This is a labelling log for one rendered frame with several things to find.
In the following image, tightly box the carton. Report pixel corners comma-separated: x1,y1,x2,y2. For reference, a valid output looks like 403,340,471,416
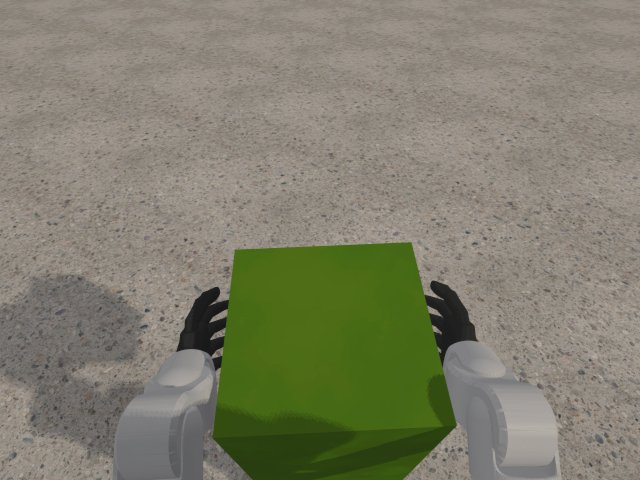
213,242,457,480

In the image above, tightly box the robot right hand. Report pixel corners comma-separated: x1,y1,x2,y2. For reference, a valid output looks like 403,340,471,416
425,281,478,368

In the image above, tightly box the robot left hand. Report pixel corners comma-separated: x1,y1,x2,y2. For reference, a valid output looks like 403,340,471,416
176,287,229,371

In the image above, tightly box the left robot forearm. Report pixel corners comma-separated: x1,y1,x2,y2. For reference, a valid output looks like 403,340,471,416
112,349,218,480

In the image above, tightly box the right robot forearm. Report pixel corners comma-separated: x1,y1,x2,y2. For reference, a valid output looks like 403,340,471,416
443,341,562,480

